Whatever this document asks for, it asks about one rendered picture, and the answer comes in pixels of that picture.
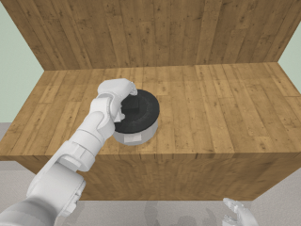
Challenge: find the robot left hand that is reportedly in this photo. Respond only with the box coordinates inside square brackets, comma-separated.
[97, 78, 137, 122]

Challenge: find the lid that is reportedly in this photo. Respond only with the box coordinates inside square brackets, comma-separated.
[114, 89, 160, 134]

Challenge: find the table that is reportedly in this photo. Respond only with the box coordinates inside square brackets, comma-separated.
[0, 0, 301, 202]

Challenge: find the pot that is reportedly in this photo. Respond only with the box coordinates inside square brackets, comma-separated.
[113, 119, 158, 146]

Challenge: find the knob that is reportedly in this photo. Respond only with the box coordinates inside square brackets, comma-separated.
[121, 95, 139, 114]

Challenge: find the robot left upper arm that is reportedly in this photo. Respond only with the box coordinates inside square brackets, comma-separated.
[0, 161, 87, 226]

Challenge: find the robot right hand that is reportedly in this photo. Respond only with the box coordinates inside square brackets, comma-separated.
[222, 198, 259, 226]

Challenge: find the robot left forearm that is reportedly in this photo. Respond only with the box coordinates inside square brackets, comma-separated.
[26, 90, 121, 198]

